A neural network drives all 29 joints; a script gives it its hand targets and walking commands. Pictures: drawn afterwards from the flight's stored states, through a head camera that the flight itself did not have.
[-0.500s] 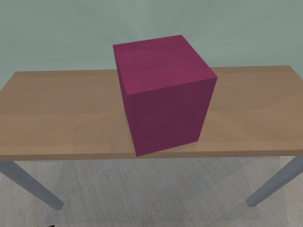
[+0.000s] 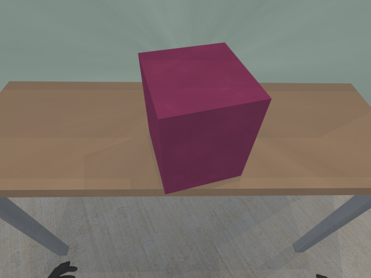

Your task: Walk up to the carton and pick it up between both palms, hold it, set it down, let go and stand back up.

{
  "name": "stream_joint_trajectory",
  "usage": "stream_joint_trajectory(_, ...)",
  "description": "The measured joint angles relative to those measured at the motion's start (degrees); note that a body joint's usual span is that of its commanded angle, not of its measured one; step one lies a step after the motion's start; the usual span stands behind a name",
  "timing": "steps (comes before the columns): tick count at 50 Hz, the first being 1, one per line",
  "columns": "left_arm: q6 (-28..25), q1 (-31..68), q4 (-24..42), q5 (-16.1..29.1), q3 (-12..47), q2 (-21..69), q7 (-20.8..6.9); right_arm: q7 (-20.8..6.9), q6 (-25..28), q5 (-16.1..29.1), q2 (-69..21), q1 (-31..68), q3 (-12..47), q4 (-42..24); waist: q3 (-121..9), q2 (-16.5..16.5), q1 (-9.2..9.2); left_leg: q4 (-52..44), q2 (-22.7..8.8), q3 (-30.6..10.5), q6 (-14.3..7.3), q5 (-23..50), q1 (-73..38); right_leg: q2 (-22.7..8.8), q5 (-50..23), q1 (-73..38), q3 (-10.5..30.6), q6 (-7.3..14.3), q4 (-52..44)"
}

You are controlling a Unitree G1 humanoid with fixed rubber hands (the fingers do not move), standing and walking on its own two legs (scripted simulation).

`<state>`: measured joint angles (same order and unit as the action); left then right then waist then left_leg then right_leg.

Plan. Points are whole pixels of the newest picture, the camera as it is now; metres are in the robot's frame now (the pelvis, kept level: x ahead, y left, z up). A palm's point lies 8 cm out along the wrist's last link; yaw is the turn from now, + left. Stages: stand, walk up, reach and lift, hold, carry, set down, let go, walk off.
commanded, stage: walk up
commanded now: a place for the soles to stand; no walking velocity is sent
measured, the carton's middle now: (194, 120) +0.46 -0.01 +0.09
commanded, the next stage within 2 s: reach and lift in 0.62 s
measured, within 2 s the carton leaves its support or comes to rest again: neither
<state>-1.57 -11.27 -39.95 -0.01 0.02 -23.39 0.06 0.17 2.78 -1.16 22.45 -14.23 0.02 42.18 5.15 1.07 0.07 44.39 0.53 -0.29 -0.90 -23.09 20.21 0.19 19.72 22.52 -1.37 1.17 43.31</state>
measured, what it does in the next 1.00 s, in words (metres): stands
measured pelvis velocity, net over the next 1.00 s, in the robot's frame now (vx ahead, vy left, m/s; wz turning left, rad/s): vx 0.00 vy -0.01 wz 0.00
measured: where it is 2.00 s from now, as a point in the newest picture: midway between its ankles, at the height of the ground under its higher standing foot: outside the picture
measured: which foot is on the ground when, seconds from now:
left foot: down 0.00-1.00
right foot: down 0.00-1.00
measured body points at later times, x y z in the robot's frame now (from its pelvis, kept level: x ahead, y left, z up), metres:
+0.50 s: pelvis +0.00 +0.00 +0.00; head +0.03 +0.01 +0.45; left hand +0.14 +0.30 -0.10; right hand +0.11 -0.31 -0.09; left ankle +0.01 +0.11 -0.71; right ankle +0.04 -0.11 -0.71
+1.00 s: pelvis +0.00 -0.01 +0.01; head -0.01 -0.02 +0.46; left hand +0.19 +0.26 -0.05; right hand +0.14 -0.31 -0.08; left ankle +0.01 +0.11 -0.71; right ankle +0.04 -0.11 -0.71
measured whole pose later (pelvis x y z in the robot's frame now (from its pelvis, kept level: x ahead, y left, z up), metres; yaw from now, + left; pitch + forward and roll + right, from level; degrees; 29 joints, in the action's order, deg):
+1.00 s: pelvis +0.00 -0.01 +0.01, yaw +0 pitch -6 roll +1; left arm 17.4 -7.7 -26.6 0.0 0.0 -18.4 3.5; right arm -6.2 16.9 -3.1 21.3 -9.0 -4.9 52.3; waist 5.1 -0.1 -0.8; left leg 40.0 0.5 -0.3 0.3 -21.4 12.2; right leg 0.2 19.3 15.6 -1.4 1.7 41.3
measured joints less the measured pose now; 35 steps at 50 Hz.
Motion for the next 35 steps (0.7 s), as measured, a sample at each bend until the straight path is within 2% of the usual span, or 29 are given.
stream_joint_trajectory(32,0.1,0.3,-0.8,0.0,0.0,0.0,-0.7,0.9,0.5,0.0,0.9,0.0,0.0,0.7,0.0,0.0,0.00,0.0,0.0,0.0,0.0,0.4,-0.1,0.0,-0.2,0.0,0.0,0.0,0.2)
stream_joint_trajectory(35,9.9,2.5,-0.8,0.0,0.0,0.5,1.0,-1.9,8.0,-3.0,-0.4,3.5,-3.0,9.5,0.0,-0.1,-0.27,0.0,0.0,0.0,0.3,0.3,-0.1,0.0,-0.2,0.1,0.0,0.0,0.4)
